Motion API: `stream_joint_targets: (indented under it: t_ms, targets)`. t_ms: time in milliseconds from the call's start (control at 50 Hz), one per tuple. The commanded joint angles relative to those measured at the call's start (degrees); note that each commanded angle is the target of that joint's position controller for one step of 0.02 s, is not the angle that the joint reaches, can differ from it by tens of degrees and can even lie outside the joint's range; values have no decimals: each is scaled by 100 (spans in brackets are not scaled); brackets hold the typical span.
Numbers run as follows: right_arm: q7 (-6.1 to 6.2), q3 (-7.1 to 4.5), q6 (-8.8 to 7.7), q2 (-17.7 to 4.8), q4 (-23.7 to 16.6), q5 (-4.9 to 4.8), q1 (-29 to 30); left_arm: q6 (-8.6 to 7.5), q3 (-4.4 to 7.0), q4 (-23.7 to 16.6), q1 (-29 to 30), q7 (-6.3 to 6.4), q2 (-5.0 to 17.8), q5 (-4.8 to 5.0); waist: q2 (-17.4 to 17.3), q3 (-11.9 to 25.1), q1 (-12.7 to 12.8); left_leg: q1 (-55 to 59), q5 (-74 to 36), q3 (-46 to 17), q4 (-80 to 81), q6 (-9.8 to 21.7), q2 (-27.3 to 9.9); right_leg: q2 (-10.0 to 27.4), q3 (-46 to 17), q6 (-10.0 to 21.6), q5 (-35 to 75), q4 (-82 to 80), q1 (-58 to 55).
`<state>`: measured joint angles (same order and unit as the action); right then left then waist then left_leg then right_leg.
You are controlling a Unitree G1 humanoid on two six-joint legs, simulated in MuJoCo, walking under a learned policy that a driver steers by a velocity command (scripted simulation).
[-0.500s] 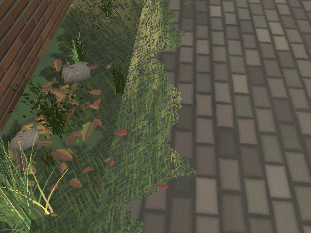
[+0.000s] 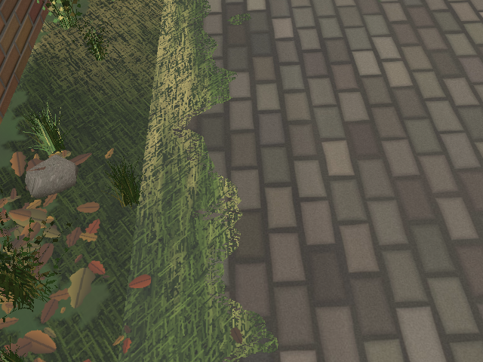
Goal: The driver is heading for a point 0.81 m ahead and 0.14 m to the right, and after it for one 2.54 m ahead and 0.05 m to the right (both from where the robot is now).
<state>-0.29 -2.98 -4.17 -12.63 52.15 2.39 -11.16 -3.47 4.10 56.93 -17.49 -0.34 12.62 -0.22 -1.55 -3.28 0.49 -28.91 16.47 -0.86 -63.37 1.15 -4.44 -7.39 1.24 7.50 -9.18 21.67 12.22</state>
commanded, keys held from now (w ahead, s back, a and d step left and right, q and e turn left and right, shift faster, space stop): w+e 0.60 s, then w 0.40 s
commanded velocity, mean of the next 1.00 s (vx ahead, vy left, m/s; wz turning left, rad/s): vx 0.50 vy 0.00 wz -0.44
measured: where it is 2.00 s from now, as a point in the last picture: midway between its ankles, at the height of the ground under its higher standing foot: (336, 264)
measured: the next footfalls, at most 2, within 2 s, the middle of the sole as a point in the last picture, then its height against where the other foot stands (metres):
left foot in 0.36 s outside the picture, level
right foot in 0.88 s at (332, 336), level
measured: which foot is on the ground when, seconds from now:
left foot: up 0.00-0.34, down 0.36-0.90, up 0.92-1.00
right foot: down 0.00-0.36, up 0.38-0.86, down 0.88-1.00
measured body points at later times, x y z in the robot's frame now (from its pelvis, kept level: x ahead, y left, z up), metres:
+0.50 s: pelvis +0.28 +0.04 +0.00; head +0.31 +0.04 +0.44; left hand +0.38 +0.30 -0.14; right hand +0.36 -0.25 -0.10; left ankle +0.35 +0.11 -0.74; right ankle +0.14 -0.04 -0.65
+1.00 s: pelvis +0.50 -0.09 -0.01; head +0.52 -0.12 +0.44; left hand +0.74 +0.05 -0.12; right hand +0.38 -0.31 -0.15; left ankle +0.43 +0.08 -0.65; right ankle +0.51 -0.17 -0.74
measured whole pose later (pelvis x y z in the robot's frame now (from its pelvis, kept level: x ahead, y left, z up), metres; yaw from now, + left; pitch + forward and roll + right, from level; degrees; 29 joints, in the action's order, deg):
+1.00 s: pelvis +0.50 -0.09 -0.01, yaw -27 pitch +1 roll +1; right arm -0.6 -2.0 -2.9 -12.9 52.0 0.4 -22.1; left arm -3.1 1.8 45.8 -8.0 -1.0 13.1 -1.9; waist -0.4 -2.6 -2.6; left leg -17.1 23.2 3.2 -63.0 2.5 -2.8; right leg -2.3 4.3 5.5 -9.7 28.5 19.0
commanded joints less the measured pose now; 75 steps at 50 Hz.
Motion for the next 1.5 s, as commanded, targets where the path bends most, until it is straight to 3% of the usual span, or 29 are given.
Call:
stream_joint_targets:
  t_ms: [20,240,300,340,360,380,400,420,440,460,500,580,700,800,840,880,900,920,940,980,1020,1160,1280,1360,1400,1420,1440,1460,1500]
  targets:
    - [-24,-73,133,-355,-314,40,-204,-134,135,-316,-195,49,768,28,286,106,-167,-485,-375,36,466,-255,-131,1518,-1691,838,1232,-1166,-109]
    - [-109,42,113,-441,-1313,-70,1924,-22,153,-401,-1277,115,858,-62,561,15,550,-1176,-1388,50,2554,-330,268,1450,-2094,552,2278,-600,-1454]
    - [-94,33,24,-594,-1403,-113,1695,-16,200,-534,-1051,178,1005,-91,675,71,320,-341,-1117,-30,3189,-159,412,1508,-2268,352,2727,-220,-1403]
    - [-2,-69,-56,-844,-1110,-133,603,-54,235,-664,-695,130,1141,-76,596,552,-182,1372,-871,94,3631,45,693,1241,-2154,87,3626,741,-965]
    - [77,-147,-137,-1059,-949,-76,-200,-105,227,-725,-581,64,1096,-14,290,1065,-586,2640,-986,-201,3853,239,311,890,-1904,-47,3199,1857,-441]
    - [187,-239,-146,-1516,-938,64,-1142,-152,110,-958,-674,40,648,43,-407,2018,-821,3999,-52,-1625,3856,485,-1201,542,-1417,-121,1025,3458,359]
    - [159,-324,-52,-1868,-969,108,-829,-98,78,-1079,-1458,55,403,209,-1817,2357,-231,4727,171,-4231,4636,1159,-2284,-185,-869,-249,-2447,4684,1959]
    - [123,-247,24,-1246,-1068,19,-414,23,117,-863,-1262,115,854,-23,-660,1537,-109,3924,989,-4026,4686,1101,-2055,451,-844,-206,-1914,5155,2411]
    - [106,-118,26,-755,-1128,-39,-70,51,126,-901,-771,44,846,-95,-54,781,-125,3082,778,-2987,4822,955,-1704,632,-770,-243,-1336,4989,2348]
    - [87,-65,10,-605,-1084,-19,36,69,109,-965,-543,-8,721,-100,64,449,-61,2578,27,-2206,4978,841,-1428,791,-713,-296,-1063,4778,2221]
    - [97,-48,-64,-596,-920,-53,-149,197,103,-1024,-444,-122,645,-195,-362,276,34,2139,-905,-1241,5157,683,-1083,969,-603,-382,-921,4566,2014]
    - [39,-96,-237,-695,-744,-154,-510,331,62,-1306,84,-257,551,-190,-386,291,49,2291,-1998,-435,5355,767,-1095,1081,-485,-456,-451,4441,2506]
    - [-15,-81,-232,-708,-476,-125,-940,254,-113,-1690,1213,-352,328,-183,-332,16,-147,2302,-2444,498,5521,718,-778,978,-205,-525,655,2563,2452]
    - [22,-108,-125,-938,-145,-145,-1488,194,-191,-1925,1907,-341,383,-229,-361,-128,-315,2951,-3151,637,5320,710,-1055,849,282,-277,234,1334,1957]
    - [46,-117,-46,-1049,-31,-145,-1554,148,-166,-1858,1695,-281,460,-270,-452,59,-159,3275,-4591,733,4678,666,-1106,610,444,-77,-284,1041,1440]
    - [62,-77,36,-1023,16,-199,-1536,29,-58,-1361,299,-189,643,-348,-274,881,467,2897,-4979,1041,2940,495,-860,374,470,191,0,421,-464]
    - [50,2,25,-809,-216,-224,-1430,-10,65,-1144,-692,-102,1065,-454,228,1606,857,1681,-3013,1102,1366,372,-642,1520,-784,478,-402,397,-2037]
    - [-49,115,17,-230,-465,-313,-1888,22,192,-1114,-825,-33,1645,-378,1595,2173,522,-492,1501,1015,-600,123,430,3224,-3610,1235,-167,-120,-3457]
    - [12,-82,61,-914,-433,-186,-1321,70,212,-1132,-778,16,1540,-135,652,1883,672,-954,1323,102,-1056,189,308,3024,-3564,1141,268,-279,-3042]
    - [-29,-43,-11,-697,-524,-233,-934,9,36,-1064,-65,1,929,-96,391,679,220,-876,474,-23,-521,245,-75,2436,-2028,747,1197,-566,-1630]
    - [-70,-28,144,-540,-315,-104,-1287,-61,-62,-1048,298,5,595,-63,451,419,-161,-244,184,-16,-80,150,-205,2028,-1257,403,1197,-978,-778]
    - [-195,-82,313,-441,-505,-102,-387,-271,-45,-697,-256,36,674,-78,443,-100,-71,-1015,-1021,-204,643,5,-91,1932,-241,274,1315,-1606,-670]
    - [-230,71,242,-198,-820,-52,443,-244,-117,-522,-409,167,680,-24,562,-119,95,-242,-1870,650,2455,117,253,1771,798,-39,3939,-849,-906]
    - [-198,-26,202,-482,-710,21,-323,-114,-23,-502,-305,298,967,-47,775,360,-201,573,-945,871,2894,499,757,1927,881,-172,5440,761,-1461]
    - [-117,-177,74,-827,-464,104,-1340,-39,22,-632,-113,287,1073,10,328,954,-727,1940,-2353,431,3928,840,642,1603,1004,-398,3700,3052,-891]
    - [-57,-340,48,-1518,-510,51,-1386,-44,-87,-881,-474,252,563,-36,-808,1510,-393,3399,-6162,-1192,3094,1359,-938,913,1034,-612,-1095,4910,649]
    - [-46,-443,131,-1798,-590,-204,-1480,37,-95,-986,-823,227,537,64,-1173,2519,-326,4398,-7401,-3129,3463,2519,-1909,139,74,-772,-2808,6308,1829]
    - [-18,-430,241,-1568,-763,-345,-1076,95,-94,-935,-592,216,694,-84,-154,2243,-344,3853,-6096,-2628,3763,2432,-1717,642,-419,-785,-2274,6321,2047]
    - [47,-234,384,-905,-842,-284,-404,124,-77,-1088,101,203,693,-128,319,780,-120,2287,-4222,-1946,4337,1895,-1066,950,-374,-857,-1726,5519,2170]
